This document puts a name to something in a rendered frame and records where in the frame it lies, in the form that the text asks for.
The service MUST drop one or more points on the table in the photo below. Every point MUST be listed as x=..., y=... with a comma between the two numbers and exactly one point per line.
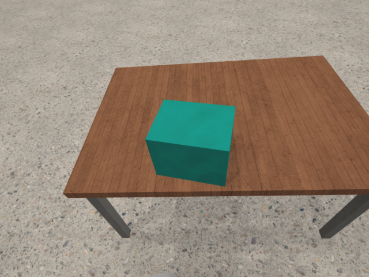
x=298, y=130

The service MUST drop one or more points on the carton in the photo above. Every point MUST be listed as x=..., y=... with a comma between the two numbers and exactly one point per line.
x=192, y=141

